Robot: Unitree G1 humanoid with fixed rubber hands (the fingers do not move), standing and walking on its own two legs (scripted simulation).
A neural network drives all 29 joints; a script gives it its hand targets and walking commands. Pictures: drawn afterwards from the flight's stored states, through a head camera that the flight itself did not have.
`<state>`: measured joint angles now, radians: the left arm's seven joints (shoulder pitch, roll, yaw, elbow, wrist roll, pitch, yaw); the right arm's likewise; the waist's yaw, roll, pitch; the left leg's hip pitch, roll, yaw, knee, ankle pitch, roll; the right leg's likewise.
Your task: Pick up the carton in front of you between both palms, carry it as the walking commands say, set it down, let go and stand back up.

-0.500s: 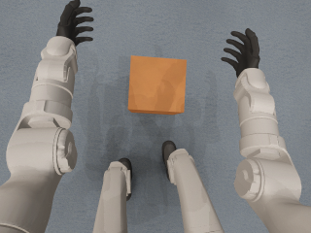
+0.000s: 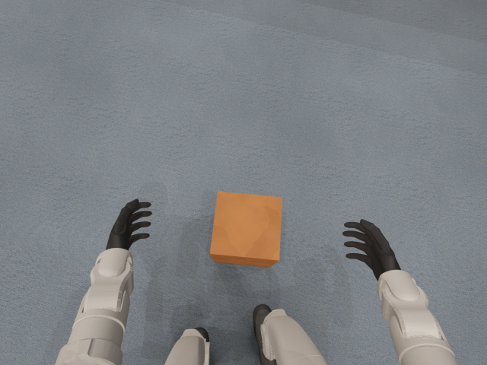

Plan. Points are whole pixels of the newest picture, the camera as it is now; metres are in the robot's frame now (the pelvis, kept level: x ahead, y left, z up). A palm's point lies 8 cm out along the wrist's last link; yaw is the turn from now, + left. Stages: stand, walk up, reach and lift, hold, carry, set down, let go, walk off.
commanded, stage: let go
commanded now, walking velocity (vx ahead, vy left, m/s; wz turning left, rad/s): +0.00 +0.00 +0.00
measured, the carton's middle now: (245, 232) +0.42 -0.06 -0.61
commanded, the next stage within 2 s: stand in 0.82 s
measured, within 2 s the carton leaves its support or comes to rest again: neither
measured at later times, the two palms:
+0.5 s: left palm (41, 332) +0.20 +0.27 -0.03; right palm (378, 302) +0.19 -0.20 -0.03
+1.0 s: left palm (24, 358) +0.17 +0.29 -0.04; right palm (413, 314) +0.17 -0.26 -0.05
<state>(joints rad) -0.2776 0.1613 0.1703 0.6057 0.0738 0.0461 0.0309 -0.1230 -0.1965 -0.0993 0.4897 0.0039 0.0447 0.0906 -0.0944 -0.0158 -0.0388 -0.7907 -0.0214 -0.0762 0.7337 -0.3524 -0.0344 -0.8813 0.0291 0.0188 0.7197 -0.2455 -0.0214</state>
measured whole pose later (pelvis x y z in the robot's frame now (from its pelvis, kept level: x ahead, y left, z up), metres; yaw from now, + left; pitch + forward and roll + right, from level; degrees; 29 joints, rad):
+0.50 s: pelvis +0.04 +0.04 +0.04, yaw -1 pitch -1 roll -1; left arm 0.23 0.21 0.04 0.44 0.00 0.08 -0.06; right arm 0.23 -0.22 -0.04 0.43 0.00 0.09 0.07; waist 0.00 0.03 0.06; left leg -0.09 -0.02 -0.06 0.44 -0.32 0.02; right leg -0.18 0.01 0.04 0.41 -0.21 0.02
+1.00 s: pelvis +0.03 +0.02 +0.03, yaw -1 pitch +0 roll +0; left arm 0.20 0.29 0.05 0.66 0.05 0.03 0.01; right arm 0.21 -0.31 -0.05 0.60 -0.04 0.06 -0.01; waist 0.00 0.04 0.01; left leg -0.16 -0.01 -0.06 0.53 -0.36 0.00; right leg -0.25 0.03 0.03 0.53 -0.27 0.00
